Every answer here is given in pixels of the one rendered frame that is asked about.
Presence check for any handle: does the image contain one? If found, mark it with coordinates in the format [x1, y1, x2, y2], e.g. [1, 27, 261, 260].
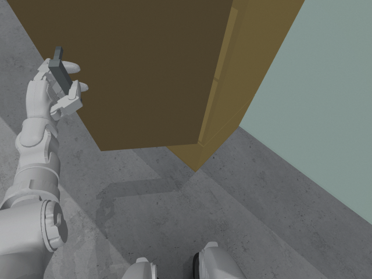
[48, 46, 82, 102]

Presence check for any robot left hand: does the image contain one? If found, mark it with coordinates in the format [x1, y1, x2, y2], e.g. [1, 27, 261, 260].
[26, 58, 89, 126]

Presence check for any robot left upper arm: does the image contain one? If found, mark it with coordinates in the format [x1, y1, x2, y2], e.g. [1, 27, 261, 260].
[0, 200, 68, 279]

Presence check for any cupboard door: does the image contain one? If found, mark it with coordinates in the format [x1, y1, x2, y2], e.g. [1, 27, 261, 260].
[7, 0, 233, 151]

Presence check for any robot left forearm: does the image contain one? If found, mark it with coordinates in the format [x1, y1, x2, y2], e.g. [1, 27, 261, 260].
[0, 117, 60, 210]

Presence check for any right robot shin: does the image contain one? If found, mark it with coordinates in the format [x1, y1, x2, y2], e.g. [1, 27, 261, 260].
[199, 242, 218, 279]

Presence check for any robot right thigh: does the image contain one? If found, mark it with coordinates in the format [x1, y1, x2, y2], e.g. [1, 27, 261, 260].
[199, 246, 247, 279]

